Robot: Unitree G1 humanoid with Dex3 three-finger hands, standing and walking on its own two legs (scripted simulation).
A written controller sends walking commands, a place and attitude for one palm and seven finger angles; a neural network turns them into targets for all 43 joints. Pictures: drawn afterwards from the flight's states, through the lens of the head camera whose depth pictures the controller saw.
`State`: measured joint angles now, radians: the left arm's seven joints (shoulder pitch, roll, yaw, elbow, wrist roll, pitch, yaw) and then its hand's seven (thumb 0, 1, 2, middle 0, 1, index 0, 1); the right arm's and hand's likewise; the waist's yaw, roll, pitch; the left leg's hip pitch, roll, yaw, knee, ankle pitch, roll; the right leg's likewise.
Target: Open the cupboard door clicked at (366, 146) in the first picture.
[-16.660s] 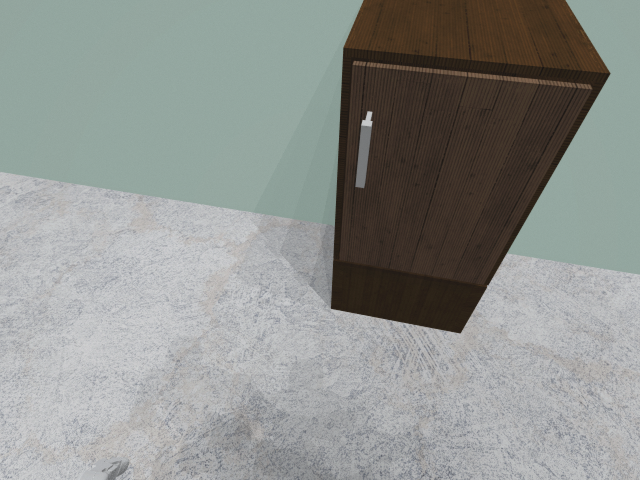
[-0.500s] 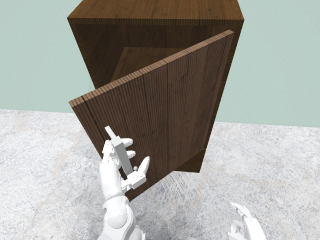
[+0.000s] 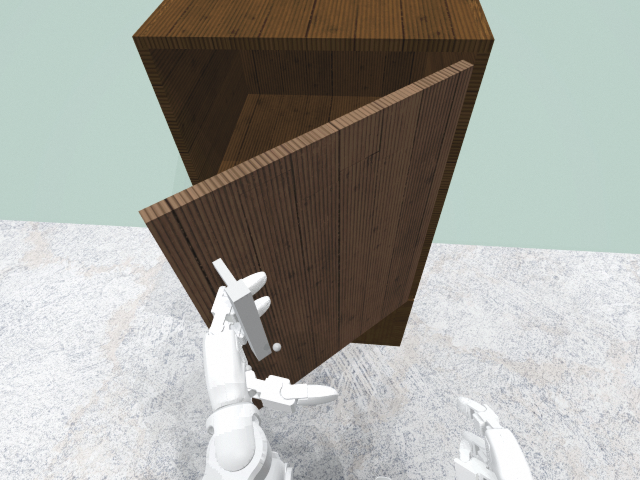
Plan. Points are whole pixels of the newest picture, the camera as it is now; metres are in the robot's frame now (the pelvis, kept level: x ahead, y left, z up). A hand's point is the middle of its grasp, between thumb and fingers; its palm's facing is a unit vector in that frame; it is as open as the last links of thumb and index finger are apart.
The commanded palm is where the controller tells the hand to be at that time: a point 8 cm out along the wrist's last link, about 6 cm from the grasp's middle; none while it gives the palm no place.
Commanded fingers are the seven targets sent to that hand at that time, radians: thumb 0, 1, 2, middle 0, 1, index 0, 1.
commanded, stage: slide the hand sideways off the handle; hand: left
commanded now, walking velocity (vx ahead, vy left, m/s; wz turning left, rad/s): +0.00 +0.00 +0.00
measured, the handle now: (243, 312) +0.31 +0.11 +0.06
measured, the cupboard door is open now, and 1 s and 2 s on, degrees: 42 43 42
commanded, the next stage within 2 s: draw the hand back to the body in 1.30 s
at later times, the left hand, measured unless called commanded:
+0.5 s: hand (271, 388) +0.22 +0.06 +0.05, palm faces -0.16 -0.99 +0.03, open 16.1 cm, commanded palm +0.20 +0.14 +0.04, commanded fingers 0.00 -0.50 0.30 -0.15 -0.30 -0.15 -0.30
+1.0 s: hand (216, 415) +0.20 +0.12 +0.05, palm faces -0.11 -0.99 +0.00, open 16.1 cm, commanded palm +0.17 +0.19 +0.04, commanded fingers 0.00 -0.50 0.30 -0.15 -0.30 -0.15 -0.30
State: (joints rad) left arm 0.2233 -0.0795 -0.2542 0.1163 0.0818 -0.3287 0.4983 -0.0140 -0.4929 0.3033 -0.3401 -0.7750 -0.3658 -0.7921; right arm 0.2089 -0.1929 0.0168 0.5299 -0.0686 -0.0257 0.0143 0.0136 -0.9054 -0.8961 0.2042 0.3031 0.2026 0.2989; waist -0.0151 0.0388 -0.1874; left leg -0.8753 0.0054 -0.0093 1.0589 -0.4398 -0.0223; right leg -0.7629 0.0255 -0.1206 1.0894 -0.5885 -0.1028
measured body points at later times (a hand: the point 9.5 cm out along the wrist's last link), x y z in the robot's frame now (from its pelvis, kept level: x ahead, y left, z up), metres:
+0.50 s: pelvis -0.02 +0.03 -0.01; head +0.03 +0.02 +0.44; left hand +0.23 +0.12 +0.05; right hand +0.14 -0.20 -0.10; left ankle +0.04 +0.14 -0.66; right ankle -0.03 -0.05 -0.66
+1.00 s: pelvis -0.01 +0.04 -0.02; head +0.04 +0.03 +0.43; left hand +0.20 +0.17 +0.05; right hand +0.17 -0.19 -0.09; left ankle +0.04 +0.14 -0.66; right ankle -0.03 -0.05 -0.66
